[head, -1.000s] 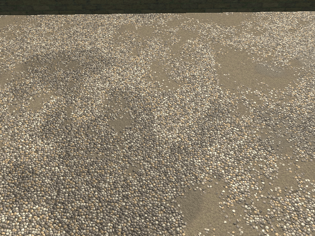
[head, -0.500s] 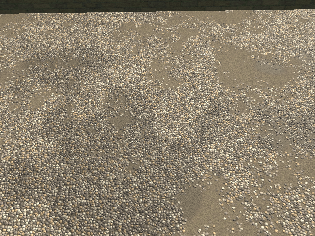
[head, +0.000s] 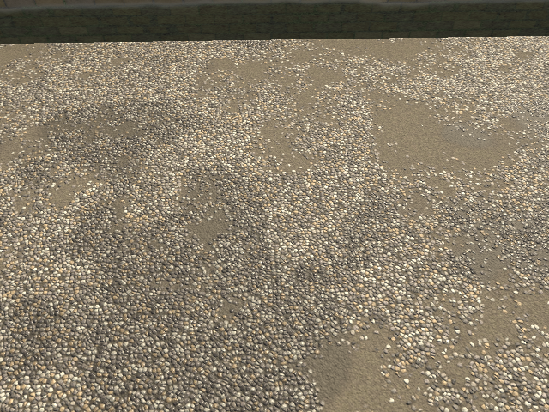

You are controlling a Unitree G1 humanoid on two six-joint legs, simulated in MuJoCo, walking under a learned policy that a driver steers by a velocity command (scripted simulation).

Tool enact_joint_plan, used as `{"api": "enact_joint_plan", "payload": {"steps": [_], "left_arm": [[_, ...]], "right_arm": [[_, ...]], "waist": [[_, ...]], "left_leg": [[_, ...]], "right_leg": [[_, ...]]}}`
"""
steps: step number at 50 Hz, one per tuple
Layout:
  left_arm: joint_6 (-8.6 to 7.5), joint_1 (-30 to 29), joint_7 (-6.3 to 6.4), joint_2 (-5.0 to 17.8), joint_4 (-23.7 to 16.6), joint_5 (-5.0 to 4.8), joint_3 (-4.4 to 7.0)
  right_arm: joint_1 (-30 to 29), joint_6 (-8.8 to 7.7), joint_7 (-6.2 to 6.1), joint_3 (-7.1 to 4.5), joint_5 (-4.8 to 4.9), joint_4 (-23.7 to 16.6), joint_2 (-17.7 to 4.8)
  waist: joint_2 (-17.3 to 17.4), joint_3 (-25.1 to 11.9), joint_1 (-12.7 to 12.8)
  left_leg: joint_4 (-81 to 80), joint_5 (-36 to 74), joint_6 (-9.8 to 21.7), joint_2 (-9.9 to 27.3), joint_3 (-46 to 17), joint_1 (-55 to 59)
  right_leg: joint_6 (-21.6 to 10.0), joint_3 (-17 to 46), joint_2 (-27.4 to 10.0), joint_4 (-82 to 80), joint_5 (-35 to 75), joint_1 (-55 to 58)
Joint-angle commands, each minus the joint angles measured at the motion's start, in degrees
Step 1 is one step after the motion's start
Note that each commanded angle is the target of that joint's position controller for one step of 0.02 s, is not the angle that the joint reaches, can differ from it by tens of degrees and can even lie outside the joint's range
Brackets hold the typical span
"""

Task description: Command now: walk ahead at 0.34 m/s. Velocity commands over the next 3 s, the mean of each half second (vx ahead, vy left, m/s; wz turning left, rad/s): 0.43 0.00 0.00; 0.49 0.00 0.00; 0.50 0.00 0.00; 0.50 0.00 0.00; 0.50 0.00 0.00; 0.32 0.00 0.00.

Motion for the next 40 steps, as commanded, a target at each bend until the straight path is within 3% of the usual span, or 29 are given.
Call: {"api": "enact_joint_plan", "payload": {"steps": [1,12,14,15,18,19,21,23,24,25,29,30,35,36,40], "left_arm": [[-0.68,3.8,0.06,4.4,-1.5,0.14,0.49],[-1.34,1.6,-0.97,5.4,-5.2,0.42,0.01],[-1.54,0.0,-1.09,5.5,-6.2,0.04,0.02],[-1.56,-0.8,-1.08,6.3,-7.2,0.15,0.17],[-1.42,-2.9,-0.75,5.8,-9.1,-0.04,-0.03],[-2.0,-5.0,-1.23,3.9,-11.0,0.81,-0.71],[-2.38,-5.5,-1.59,4.5,-12.6,1.33,-0.66],[-2.36,-7.0,-1.64,5.0,-14.7,1.48,-0.66],[-1.82,-6.1,-1.18,7.0,-14.3,0.53,0.0],[-1.54,-7.2,-0.94,7.1,-15.3,0.23,0.06],[-0.88,-9.3,-0.73,6.8,-17.4,0.54,0.03],[-1.08,-9.9,-1.05,7.1,-17.6,1.04,0.04],[-1.11,-12.1,-1.57,7.5,-19.1,0.75,-0.19],[-0.96,-12.1,-1.64,7.5,-19.2,1.17,-0.32],[-0.86,-13.3,-1.6,8.0,-20.0,1.15,-0.51]], "right_arm": [[5.3,-0.38,-0.07,-0.36,-0.23,-1.0,-3.8],[3.1,-0.74,0.28,0.67,-1.02,-4.6,-3.0],[2.6,-0.86,0.4,0.72,-0.97,-5.2,-3.4],[2.8,-1.3,0.59,0.89,-1.51,-5.5,-3.5],[1.6,-1.37,0.27,0.45,-0.82,-7.0,-4.6],[-2.7,-1.12,0.34,0.55,-1.08,-10.3,-5.2],[-2.7,-0.54,0.31,0.71,-1.82,-11.8,-5.2],[-4.3,-0.25,0.31,0.94,-2.17,-13.7,-5.3],[-0.9,-0.18,0.14,0.93,-2.11,-11.4,-4.6],[-2.2,-0.31,0.11,0.88,-1.76,-12.0,-4.8],[-5.6,-0.83,0.38,0.43,-1.34,-13.6,-6.0],[-6.5,-0.92,0.92,0.85,-2.11,-14.0,-5.4],[-9.5,-0.69,1.18,0.82,-1.82,-16.2,-6.7],[-10.1,-0.58,1.13,0.83,-2.02,-16.8,-7.0],[-11.2,-0.6,1.22,0.59,-1.76,-18.1,-8.2]], "waist": [[0.7,10.2,-0.1],[0.1,5.6,-0.2],[-0.3,4.6,-0.3],[-0.7,4.2,-0.5],[2.5,4.1,-0.9],[1.1,5.2,-0.4],[0.6,1.5,-0.7],[0.9,0.9,-0.7],[2.4,-0.7,-1.2],[2.2,1.9,-0.9],[0.5,4.1,-0.3],[-1.2,3.5,-0.1],[-0.5,3.4,-0.2],[-0.2,3.6,-0.4],[-0.3,3.1,-0.5]], "left_leg": [[-3.2,-1.2,3.3,-2.0,2.0,-8.9],[4.2,20.0,2.4,-3.0,3.1,-4.9],[4.5,21.4,2.0,-2.9,2.9,-4.1],[4.3,21.3,2.2,-2.9,3.0,-3.4],[4.7,26.8,2.9,-2.7,2.3,0.9],[6.3,34.7,3.5,-1.8,1.4,0.7],[7.0,38.6,3.8,-1.2,0.9,3.2],[6.7,38.1,3.6,-1.2,0.7,2.7],[4.8,30.4,3.0,-1.8,1.0,3.6],[4.1,27.9,2.7,-1.9,0.8,2.0],[2.3,22.2,2.6,-1.8,0.8,-0.7],[1.8,20.3,2.2,-1.4,0.5,-2.6],[1.1,16.8,1.1,-1.2,0.3,-3.8],[1.0,17.4,1.2,-1.0,0.3,-3.6],[0.1,14.4,1.4,-0.6,0.0,-3.5]], "right_leg": [[-3.6,-1.9,1.8,-1.6,-2.5,-2.4],[-4.3,-1.9,1.7,4.4,21.2,2.4],[-4.2,-1.9,1.6,4.9,23.9,3.6],[-4.0,-2.2,1.7,5.3,23.8,3.5],[-2.7,-3.8,2.6,6.1,22.3,0.2],[-2.1,-4.5,2.7,7.5,25.6,-1.3],[-1.7,-4.9,2.7,8.3,26.5,-0.5],[-1.6,-4.8,2.3,7.8,26.8,0.7],[-1.9,-4.4,2.0,6.4,22.6,2.2],[-1.8,-4.3,1.8,5.6,22.2,2.1],[-1.7,-3.8,1.2,4.4,19.8,2.8],[-2.1,-2.9,0.6,4.4,20.0,5.0],[-2.5,-1.5,-0.2,3.0,19.6,6.1],[-2.4,-1.3,-0.2,2.7,19.2,5.7],[-2.3,-0.8,-0.2,1.5,15.9,5.8]]}}
Next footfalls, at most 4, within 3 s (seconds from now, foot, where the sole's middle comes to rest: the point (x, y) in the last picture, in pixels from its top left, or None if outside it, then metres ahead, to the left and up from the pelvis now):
none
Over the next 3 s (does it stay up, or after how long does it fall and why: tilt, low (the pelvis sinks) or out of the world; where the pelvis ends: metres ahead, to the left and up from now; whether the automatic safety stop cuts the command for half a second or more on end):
stays up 0.04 0.02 0.00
